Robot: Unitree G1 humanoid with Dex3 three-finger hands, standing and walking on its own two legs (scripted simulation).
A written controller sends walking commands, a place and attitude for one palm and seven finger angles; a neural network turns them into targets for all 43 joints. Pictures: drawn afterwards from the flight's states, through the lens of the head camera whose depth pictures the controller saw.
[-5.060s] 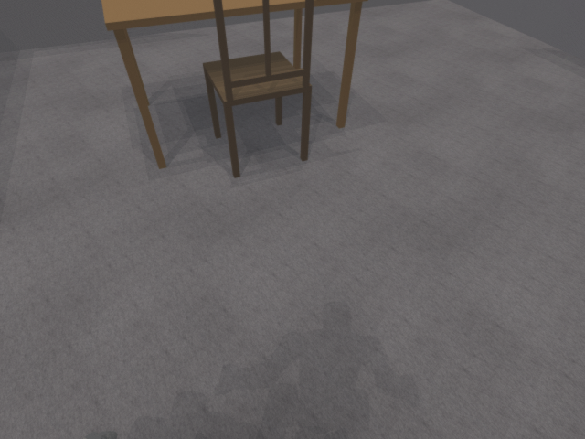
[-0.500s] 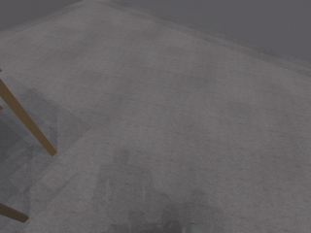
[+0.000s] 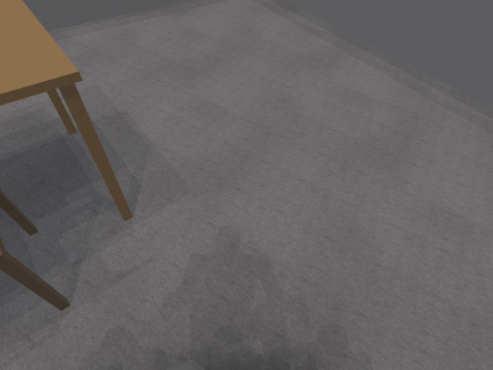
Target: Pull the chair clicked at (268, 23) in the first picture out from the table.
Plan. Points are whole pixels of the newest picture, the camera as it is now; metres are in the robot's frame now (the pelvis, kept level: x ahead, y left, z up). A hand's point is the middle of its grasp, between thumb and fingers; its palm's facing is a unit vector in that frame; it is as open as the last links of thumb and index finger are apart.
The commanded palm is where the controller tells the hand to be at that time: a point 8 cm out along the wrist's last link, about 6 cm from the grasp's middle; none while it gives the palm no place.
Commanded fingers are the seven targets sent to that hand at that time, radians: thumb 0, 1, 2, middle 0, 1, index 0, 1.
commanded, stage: turn to face it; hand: left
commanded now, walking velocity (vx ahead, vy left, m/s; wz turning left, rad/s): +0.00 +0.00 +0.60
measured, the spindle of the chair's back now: out of the picture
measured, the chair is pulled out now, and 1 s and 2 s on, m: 0.00 0.00 0.00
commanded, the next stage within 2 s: take the last steps up to it in 1.14 s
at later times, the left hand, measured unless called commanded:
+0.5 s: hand out of the picture +0.03 +0.16 -0.12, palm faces +0.31 -0.90 -0.31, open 7.4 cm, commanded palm none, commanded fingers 0.00 0.90 0.90 -0.20 -0.30 -0.20 -0.30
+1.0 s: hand out of the picture -0.11 +0.17 -0.15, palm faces +0.57 -0.77 -0.27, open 7.4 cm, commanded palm none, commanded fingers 0.00 0.90 0.90 -0.20 -0.30 -0.20 -0.30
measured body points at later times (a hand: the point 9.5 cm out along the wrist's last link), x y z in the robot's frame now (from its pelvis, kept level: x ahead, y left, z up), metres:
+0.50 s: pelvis +0.01 -0.06 +0.02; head +0.04 -0.09 +0.47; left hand +0.02 +0.20 -0.10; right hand +0.16 -0.29 -0.14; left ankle -0.03 +0.07 -0.63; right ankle +0.04 -0.15 -0.72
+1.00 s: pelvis -0.02 -0.04 +0.02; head +0.00 -0.01 +0.47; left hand -0.14 +0.21 -0.13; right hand +0.20 -0.19 -0.11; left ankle -0.10 +0.04 -0.72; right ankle +0.04 -0.17 -0.65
